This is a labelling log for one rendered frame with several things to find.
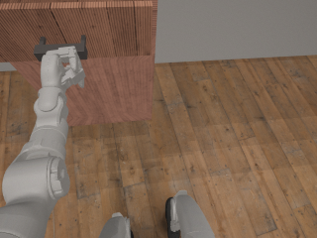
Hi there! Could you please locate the right robot foot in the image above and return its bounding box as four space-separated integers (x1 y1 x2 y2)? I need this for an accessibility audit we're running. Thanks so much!
165 197 180 238

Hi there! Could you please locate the left robot hand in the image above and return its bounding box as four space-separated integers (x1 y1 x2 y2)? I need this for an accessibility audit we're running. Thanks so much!
41 46 86 93

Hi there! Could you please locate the left robot shin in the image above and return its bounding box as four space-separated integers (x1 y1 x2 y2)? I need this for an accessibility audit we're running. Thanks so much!
112 212 123 218

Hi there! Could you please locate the drawer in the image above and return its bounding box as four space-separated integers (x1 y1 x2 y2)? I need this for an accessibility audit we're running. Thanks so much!
0 0 153 62

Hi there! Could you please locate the robot left upper arm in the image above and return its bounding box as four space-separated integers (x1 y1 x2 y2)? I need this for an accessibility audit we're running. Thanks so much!
0 156 70 238

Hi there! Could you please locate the handle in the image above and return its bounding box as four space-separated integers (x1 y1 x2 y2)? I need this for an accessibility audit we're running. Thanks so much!
33 35 88 62

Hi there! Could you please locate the cabinet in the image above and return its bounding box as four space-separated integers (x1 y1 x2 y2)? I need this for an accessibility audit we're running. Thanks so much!
10 0 159 127

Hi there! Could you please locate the left robot forearm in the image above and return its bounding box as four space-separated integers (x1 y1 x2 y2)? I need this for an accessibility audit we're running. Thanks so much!
2 86 69 202

